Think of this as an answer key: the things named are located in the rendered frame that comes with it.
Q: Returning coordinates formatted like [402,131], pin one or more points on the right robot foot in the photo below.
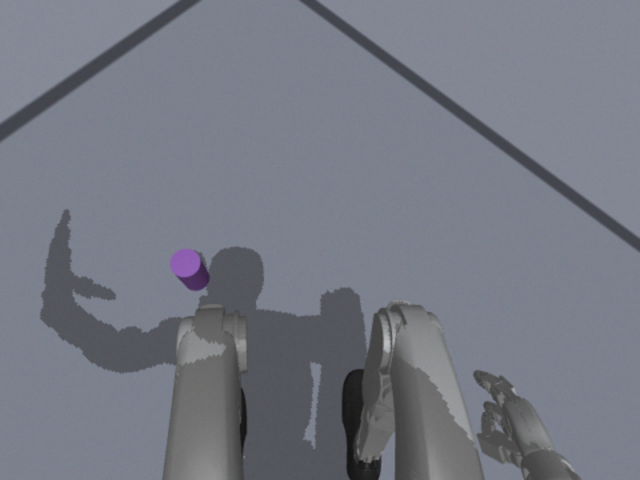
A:
[352,406]

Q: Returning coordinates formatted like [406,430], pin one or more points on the can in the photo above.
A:
[188,267]

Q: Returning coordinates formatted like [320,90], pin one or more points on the right robot hand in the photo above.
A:
[524,431]

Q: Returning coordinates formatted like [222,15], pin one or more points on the right robot arm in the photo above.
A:
[547,465]

